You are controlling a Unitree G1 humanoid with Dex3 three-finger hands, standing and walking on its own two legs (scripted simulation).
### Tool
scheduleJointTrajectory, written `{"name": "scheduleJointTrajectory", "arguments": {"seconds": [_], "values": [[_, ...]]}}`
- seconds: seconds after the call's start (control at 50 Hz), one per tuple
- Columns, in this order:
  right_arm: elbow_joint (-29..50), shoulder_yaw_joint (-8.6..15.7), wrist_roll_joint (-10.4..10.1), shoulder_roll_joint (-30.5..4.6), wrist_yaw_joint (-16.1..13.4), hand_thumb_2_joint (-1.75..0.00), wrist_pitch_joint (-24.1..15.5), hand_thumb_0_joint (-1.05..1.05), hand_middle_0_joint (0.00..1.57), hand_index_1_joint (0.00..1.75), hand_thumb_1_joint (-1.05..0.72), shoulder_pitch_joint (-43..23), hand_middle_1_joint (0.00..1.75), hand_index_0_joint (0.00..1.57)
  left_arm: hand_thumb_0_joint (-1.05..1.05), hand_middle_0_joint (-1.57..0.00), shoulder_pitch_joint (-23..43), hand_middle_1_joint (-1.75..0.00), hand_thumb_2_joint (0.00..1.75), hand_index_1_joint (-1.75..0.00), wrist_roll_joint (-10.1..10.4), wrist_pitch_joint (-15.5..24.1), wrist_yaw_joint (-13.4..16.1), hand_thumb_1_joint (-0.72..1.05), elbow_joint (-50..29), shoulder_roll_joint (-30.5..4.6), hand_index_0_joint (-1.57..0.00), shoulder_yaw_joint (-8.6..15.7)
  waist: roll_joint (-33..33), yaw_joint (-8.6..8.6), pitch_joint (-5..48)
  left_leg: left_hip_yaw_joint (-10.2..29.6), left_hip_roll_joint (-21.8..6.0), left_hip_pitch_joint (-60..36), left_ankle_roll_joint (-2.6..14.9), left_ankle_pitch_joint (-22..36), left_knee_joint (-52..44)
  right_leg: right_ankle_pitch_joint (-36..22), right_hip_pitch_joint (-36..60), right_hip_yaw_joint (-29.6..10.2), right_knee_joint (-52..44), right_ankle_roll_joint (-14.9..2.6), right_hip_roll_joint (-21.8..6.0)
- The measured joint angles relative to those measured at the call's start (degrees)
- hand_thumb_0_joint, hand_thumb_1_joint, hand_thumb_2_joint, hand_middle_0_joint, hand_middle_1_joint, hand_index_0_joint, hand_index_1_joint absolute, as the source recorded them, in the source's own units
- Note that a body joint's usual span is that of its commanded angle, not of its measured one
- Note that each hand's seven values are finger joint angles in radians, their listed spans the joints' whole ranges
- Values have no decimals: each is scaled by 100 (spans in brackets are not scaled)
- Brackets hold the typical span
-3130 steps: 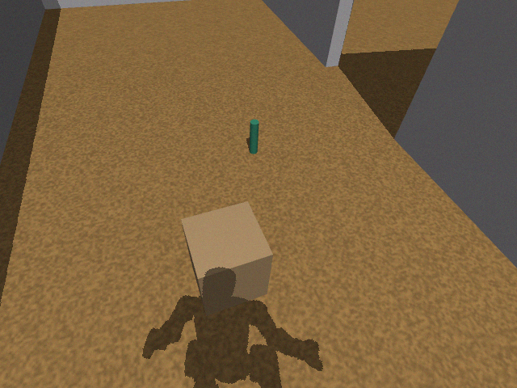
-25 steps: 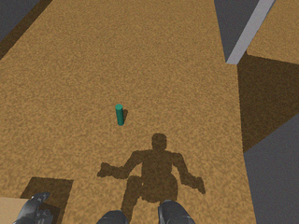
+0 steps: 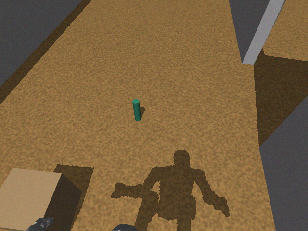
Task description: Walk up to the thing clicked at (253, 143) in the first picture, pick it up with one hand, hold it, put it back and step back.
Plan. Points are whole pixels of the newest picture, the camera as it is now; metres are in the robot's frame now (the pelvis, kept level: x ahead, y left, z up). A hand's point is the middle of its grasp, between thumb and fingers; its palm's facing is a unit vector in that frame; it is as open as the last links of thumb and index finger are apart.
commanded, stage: step back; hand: left
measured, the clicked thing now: (136, 110) +0.99 +0.22 -0.65
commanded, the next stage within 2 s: stand in 0.92 s
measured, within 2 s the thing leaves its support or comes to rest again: neither
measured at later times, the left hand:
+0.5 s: hand out of the picture +0.05 +0.27 -0.15, palm faces +0.03 -0.94 -0.33, open 7.4 cm
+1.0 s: hand (64, 225) +0.14 +0.27 -0.13, palm faces -0.02 -0.94 -0.34, open 7.4 cm
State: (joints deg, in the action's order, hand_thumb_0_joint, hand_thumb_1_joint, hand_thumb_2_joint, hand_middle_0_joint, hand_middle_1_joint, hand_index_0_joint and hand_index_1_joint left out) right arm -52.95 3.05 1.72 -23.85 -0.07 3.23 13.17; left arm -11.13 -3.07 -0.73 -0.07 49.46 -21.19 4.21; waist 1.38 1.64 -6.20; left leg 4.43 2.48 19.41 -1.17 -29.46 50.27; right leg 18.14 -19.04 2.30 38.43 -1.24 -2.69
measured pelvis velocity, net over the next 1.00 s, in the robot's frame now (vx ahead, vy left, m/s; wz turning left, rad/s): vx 0.02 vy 0.01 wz -0.01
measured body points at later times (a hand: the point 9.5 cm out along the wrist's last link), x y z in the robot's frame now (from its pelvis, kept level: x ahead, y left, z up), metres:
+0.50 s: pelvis -0.01 +0.02 +0.00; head +0.00 +0.02 +0.45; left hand +0.05 +0.32 -0.12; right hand +0.07 -0.30 -0.12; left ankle -0.02 +0.13 -0.72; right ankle +0.02 -0.12 -0.72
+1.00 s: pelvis +0.02 +0.01 +0.02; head +0.04 +0.02 +0.47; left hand +0.14 +0.31 -0.11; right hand +0.12 -0.28 -0.11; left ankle -0.02 +0.13 -0.72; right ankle +0.02 -0.12 -0.72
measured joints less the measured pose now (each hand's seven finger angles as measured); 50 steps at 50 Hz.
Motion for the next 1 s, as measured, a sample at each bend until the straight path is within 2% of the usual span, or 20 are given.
{"name": "scheduleJointTrajectory", "arguments": {"seconds": [0.04,0.06,0.08,0.12,0.14,0.18,0.22,0.24,0.28,0.3,0.34,0.38,0.42,0.48,0.54,0.58,0.64,0.92,1.0], "values": [[-163,12,8,41,39,-90,-65,1,21,30,-90,98,30,20,1,-20,33,-30,90,-30,26,11,-25,90,-8,-76,-21,-7,-41,-16,58,-187,-130,-552,103,159,-1125,17,-87,104,121,50,-74],[-252,31,26,109,45,-90,-109,1,21,30,-90,88,30,20,1,-20,49,-30,90,-30,40,-3,-28,90,10,-139,-21,-10,-172,-11,26,-253,-56,-692,129,664,-1451,44,-127,63,230,77,-173],[-310,37,61,187,51,-90,-149,1,21,30,-90,78,30,20,1,-20,29,-30,90,-30,66,-26,-24,90,55,-185,-21,-7,-304,17,4,-334,19,-759,138,858,-1541,239,-159,-78,354,75,-202],[-341,1,90,270,90,-90,-230,1,21,30,-90,131,30,20,1,-20,-62,-30,90,-30,110,-73,-31,90,251,-200,-21,-12,-322,-68,153,-324,-5,-731,222,891,-1560,775,-261,-254,628,82,-35],[-354,-22,96,319,97,-90,-275,1,21,30,-90,139,30,20,1,-20,-90,-30,90,-30,133,-86,-52,90,343,-222,-21,-11,-334,-107,191,-311,-33,-758,237,923,-1623,815,-289,-320,767,78,39],[-363,-74,103,404,95,-89,-348,1,21,30,-90,125,30,20,1,-20,-134,-30,90,-30,177,-57,-91,90,473,-261,-21,-11,-372,-131,223,-321,-92,-833,183,1016,-1757,720,-247,-347,752,66,91],[-357,-101,97,437,107,-89,-379,1,21,30,-90,78,30,20,1,-20,-170,-30,90,-30,199,8,-124,90,573,-255,-21,-15,-351,-138,245,-330,-172,-848,119,1019,-1752,590,-30,-279,293,71,107],[-349,-108,88,437,115,-89,-367,1,21,30,-90,46,30,20,1,-20,-185,-30,90,-30,202,46,-130,90,615,-238,-21,-16,-324,-128,255,-340,-217,-832,87,976,-1682,429,147,-249,-84,67,131],[-343,-109,56,394,106,-89,-317,1,21,30,-90,-50,30,20,1,-20,-146,-30,90,-30,181,108,-110,90,713,-130,-21,-18,-122,-121,199,-271,-395,-791,33,833,-1431,-333,354,-151,-476,77,293],[-343,-106,37,375,93,-89,-290,1,21,30,-90,-77,30,20,1,-20,-138,-30,90,-30,162,145,-100,90,737,-72,-21,-32,-32,-122,218,-175,-425,-728,77,699,-1284,-383,374,-93,-502,73,352],[-370,-92,22,364,74,-89,-260,1,21,30,-90,-135,30,20,1,-20,-132,-30,90,-30,133,210,-110,90,749,-1,-21,-71,-22,-69,282,-99,-312,-546,135,187,-894,-300,319,-87,-434,23,337],[-383,-71,15,318,75,-89,-281,1,21,30,-90,-169,30,20,1,-20,-91,-30,90,-30,126,235,-108,90,747,75,-21,-106,-26,-30,301,-157,-241,-413,167,52,-687,-258,306,-84,-423,7,269],[-417,-41,16,260,87,-90,-332,1,21,30,-90,-193,30,20,1,-20,-38,-30,90,-30,121,238,-110,90,751,131,-21,-139,-22,-14,318,-259,-253,-418,200,237,-952,-239,284,-76,-412,55,204],[-505,1,72,263,78,-90,-408,1,21,30,-90,-219,30,20,1,-20,22,-30,90,-30,145,178,-114,90,785,123,-21,-188,-147,-5,338,-391,-172,-594,196,1051,-1519,-144,228,-168,-271,165,74],[-589,-43,82,352,90,-90,-440,1,21,30,-90,-241,30,20,1,-20,43,-30,90,-30,203,143,-114,90,906,64,-21,-206,-235,-39,397,-454,-181,-708,206,1023,-1666,132,284,-303,-309,101,142],[-637,-92,67,420,90,-90,-451,1,21,30,-90,-291,30,20,1,-20,96,-30,90,-30,230,187,-100,90,968,0,-21,-200,-287,-42,352,-479,-216,-804,185,1005,-1745,-305,426,-313,-576,141,167],[-672,-133,7,473,64,-90,-444,1,21,30,-90,-402,30,20,1,-20,208,-30,90,-30,270,253,-70,90,1030,-25,-21,-211,-257,-72,284,-469,-286,-892,148,1005,-1839,-297,558,-297,-763,208,228],[-841,-105,-35,468,19,-90,-403,1,21,30,-90,-935,30,20,1,-20,715,-30,90,-30,260,244,3,90,1065,28,-21,-301,-165,-140,214,-553,-251,-1124,159,1083,-2185,-278,680,-379,-921,217,199],[-952,-167,-112,472,32,-90,-411,1,21,30,-90,-977,30,20,1,-20,805,-30,90,-30,314,202,5,90,1196,80,-21,-359,-171,-165,211,-537,-235,-1326,150,1266,-2551,-425,870,-362,-1239,228,180]]}}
